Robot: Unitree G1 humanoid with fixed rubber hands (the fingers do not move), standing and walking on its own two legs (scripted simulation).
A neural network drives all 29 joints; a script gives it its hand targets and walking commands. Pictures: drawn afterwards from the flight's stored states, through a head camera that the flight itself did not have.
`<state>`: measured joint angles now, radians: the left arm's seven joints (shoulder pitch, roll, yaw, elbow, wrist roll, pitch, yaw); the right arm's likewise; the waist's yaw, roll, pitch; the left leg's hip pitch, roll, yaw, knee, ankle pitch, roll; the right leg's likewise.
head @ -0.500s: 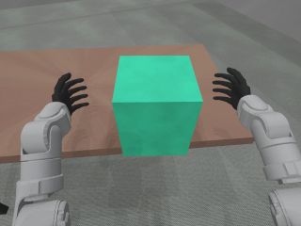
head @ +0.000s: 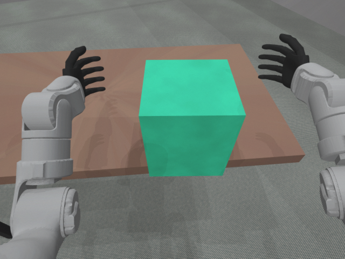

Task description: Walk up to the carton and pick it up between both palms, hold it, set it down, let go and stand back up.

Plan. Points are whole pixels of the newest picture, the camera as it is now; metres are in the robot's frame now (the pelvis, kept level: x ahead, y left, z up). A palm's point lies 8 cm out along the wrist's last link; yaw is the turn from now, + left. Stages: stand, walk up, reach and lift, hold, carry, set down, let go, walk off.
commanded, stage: reach and lift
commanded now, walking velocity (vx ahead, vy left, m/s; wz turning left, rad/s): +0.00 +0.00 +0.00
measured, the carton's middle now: (186, 121) +0.46 +0.00 +0.06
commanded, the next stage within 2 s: none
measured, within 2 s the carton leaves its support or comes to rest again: neither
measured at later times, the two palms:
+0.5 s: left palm (80, 101) +0.40 +0.24 +0.17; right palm (275, 89) +0.45 -0.19 +0.17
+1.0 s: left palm (94, 125) +0.41 +0.23 +0.09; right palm (264, 116) +0.45 -0.20 +0.09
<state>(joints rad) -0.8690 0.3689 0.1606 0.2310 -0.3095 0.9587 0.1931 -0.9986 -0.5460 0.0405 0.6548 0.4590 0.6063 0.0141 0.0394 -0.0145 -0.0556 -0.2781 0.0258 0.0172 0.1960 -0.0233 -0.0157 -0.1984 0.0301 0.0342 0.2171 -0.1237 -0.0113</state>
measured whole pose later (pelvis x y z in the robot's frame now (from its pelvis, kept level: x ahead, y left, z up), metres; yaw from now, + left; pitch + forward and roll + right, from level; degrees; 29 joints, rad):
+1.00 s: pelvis +0.02 +0.00 +0.00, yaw +1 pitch +11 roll +0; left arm -0.63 0.24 0.18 0.54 -0.19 0.40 0.09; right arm -0.72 -0.37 0.02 0.72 0.29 0.23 -0.01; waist 0.04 0.01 -0.08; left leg -0.34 0.02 0.00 0.16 -0.02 -0.02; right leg -0.26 0.03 0.02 0.20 -0.13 -0.02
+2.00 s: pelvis +0.01 -0.01 +0.00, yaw +1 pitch +11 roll -1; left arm -0.83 0.01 0.22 0.78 0.01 0.21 0.18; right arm -0.85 -0.18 -0.04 0.92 0.12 0.12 -0.15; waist 0.04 0.02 -0.09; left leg -0.36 0.03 -0.01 0.15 0.01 -0.02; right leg -0.26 0.04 0.01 0.16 -0.09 -0.02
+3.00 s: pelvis +0.02 -0.02 +0.00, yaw +3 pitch +6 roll +0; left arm -0.72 -0.11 0.42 0.40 0.25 0.52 0.08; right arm -0.84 -0.05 -0.22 0.75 -0.12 0.32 -0.05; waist -0.01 0.02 -0.12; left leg -0.12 0.03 -0.03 -0.07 0.09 -0.03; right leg -0.05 0.04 -0.01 0.00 -0.05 -0.03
